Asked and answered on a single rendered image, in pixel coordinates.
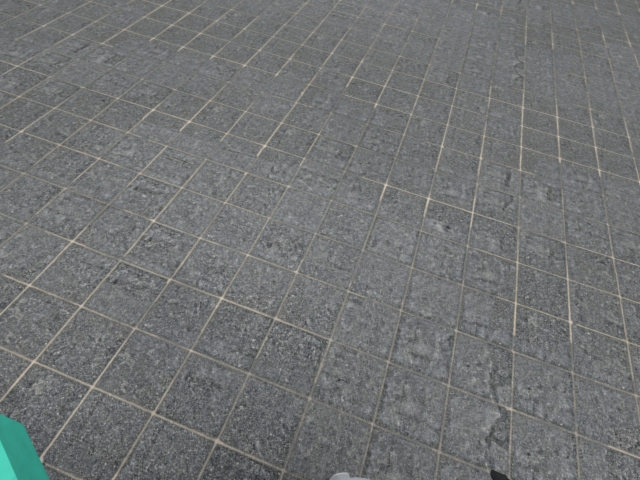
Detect carton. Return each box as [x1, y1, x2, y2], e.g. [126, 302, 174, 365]
[0, 414, 50, 480]

